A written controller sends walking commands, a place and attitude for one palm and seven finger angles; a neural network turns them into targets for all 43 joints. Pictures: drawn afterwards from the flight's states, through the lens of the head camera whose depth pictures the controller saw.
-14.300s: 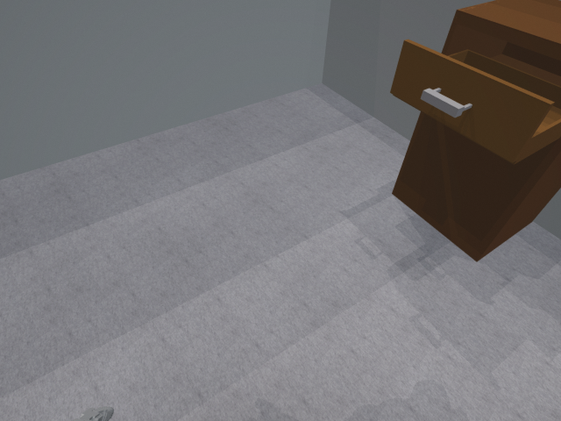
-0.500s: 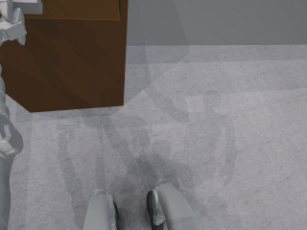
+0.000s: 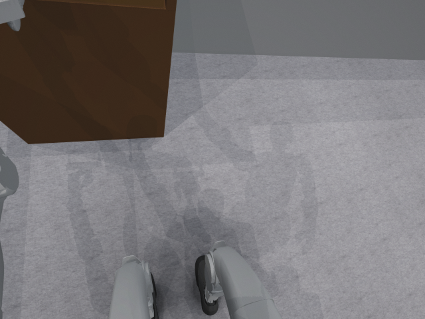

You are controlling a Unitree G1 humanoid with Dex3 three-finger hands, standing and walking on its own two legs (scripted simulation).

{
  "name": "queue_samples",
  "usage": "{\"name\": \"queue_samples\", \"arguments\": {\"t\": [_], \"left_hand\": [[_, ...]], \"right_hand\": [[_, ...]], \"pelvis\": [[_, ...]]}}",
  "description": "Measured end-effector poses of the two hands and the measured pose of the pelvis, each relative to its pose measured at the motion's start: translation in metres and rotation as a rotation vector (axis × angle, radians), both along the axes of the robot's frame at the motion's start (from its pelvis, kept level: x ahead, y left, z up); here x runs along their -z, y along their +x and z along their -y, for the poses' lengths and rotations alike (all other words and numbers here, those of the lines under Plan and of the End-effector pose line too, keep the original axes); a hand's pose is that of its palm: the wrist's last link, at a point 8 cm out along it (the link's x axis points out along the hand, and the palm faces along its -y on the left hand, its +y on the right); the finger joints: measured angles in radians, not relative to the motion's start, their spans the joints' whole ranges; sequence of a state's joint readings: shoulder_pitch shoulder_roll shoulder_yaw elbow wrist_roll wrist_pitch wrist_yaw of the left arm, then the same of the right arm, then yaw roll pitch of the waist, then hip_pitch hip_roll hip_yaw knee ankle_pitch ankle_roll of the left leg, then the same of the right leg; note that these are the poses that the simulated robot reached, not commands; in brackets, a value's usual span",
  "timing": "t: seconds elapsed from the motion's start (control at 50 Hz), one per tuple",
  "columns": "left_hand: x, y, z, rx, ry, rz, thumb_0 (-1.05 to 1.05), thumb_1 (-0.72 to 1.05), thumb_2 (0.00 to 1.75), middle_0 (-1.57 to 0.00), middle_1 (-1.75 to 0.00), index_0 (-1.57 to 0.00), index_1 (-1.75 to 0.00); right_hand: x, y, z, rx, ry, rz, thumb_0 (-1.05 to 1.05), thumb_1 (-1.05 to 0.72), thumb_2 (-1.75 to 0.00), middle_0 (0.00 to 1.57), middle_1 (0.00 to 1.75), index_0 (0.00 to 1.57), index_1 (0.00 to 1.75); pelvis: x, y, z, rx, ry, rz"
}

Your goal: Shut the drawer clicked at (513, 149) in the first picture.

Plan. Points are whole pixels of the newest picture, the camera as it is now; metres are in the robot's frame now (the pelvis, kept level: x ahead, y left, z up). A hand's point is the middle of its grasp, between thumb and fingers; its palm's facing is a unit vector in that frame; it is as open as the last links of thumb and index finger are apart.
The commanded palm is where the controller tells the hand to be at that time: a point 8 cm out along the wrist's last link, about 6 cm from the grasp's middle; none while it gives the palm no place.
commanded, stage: pull the fist back off the drawer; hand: left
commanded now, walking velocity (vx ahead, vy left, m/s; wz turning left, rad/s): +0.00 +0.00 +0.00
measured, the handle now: out of the picture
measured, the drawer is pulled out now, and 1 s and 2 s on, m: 0.00 0.00 0.00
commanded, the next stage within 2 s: draw the hand back to the body in 0.68 s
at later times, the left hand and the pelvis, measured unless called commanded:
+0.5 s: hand (15, 0) +0.60 +0.20 +0.10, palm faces +0.00 -1.00 -0.04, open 3.5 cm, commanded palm +0.59 +0.20 +0.10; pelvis +0.00 +0.00 +0.00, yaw +0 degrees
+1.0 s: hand (3, 14) +0.55 +0.20 +0.12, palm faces +0.00 -1.00 -0.07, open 3.3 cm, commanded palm +0.51 +0.23 +0.13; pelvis +0.05 -0.01 +0.05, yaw +0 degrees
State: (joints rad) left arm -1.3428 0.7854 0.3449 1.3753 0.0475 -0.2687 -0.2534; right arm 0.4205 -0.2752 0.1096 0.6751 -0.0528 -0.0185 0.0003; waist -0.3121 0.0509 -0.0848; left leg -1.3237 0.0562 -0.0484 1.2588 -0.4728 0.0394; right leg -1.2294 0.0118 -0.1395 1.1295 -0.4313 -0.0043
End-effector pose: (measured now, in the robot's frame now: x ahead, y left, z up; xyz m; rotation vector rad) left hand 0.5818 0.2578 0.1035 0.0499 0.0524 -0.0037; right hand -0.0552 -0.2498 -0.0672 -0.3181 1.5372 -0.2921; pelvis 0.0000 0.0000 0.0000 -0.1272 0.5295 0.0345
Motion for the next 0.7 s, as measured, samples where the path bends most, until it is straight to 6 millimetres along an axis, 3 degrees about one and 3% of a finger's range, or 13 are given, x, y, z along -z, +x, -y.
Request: {"name": "queue_samples", "arguments": {"t": [0.4,0.7], "left_hand": [[0.002,-0.001,0.002,-0.004,0.0,-0.005,0.12,0.64,0.89,-1.4,-1.6,-1.4,-1.6],[0.005,-0.008,0.014,-0.008,-0.017,-0.018,0.07,0.8,0.9,-1.4,-1.6,-1.4,-1.6]], "right_hand": [[0.003,-0.008,-0.004,0.006,0.022,-0.002,0.01,-0.9,-0.9,0.21,0.3,0.21,0.3],[0.0,0.027,0.005,0.016,0.06,0.04,0.01,-0.91,-0.9,0.21,0.3,0.21,0.3]], "pelvis": [[0.003,-0.004,0.001,0.004,0.002,-0.003],[-0.013,0.017,0.006,0.021,0.025,0.026]]}}
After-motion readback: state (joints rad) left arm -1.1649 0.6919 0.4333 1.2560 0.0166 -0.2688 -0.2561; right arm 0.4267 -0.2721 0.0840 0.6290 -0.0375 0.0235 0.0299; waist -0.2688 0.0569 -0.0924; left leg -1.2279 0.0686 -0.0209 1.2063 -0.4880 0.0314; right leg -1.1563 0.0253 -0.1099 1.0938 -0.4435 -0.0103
